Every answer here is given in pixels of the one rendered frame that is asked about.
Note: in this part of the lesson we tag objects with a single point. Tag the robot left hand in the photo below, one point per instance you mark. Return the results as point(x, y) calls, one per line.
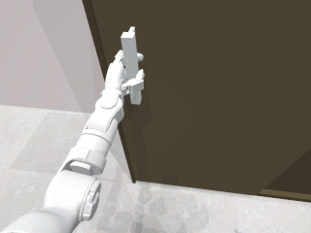
point(116, 76)

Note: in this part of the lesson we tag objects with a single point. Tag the left robot forearm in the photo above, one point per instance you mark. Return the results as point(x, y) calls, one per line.
point(88, 157)

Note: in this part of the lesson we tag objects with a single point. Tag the left robot upper arm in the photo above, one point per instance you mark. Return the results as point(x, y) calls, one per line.
point(73, 197)

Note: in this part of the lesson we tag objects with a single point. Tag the handle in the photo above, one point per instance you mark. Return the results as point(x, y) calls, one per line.
point(129, 50)

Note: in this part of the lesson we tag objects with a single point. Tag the wardrobe door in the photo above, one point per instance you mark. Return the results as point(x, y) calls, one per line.
point(226, 104)
point(297, 178)

